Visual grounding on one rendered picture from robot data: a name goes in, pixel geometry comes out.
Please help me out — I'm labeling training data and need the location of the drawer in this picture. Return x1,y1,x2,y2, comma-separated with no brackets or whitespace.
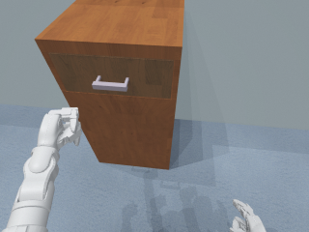
48,52,175,99

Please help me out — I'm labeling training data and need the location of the left robot forearm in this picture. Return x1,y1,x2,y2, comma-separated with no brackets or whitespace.
2,146,60,232

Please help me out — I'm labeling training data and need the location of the robot right hand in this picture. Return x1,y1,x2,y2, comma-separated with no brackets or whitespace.
230,199,267,232

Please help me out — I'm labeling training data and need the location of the handle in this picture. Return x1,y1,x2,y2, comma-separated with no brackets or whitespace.
92,75,129,92

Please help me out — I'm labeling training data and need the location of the robot left hand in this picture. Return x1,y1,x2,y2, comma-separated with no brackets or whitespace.
37,107,82,152

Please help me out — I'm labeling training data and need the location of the cabinet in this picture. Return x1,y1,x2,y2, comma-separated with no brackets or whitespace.
34,0,184,170

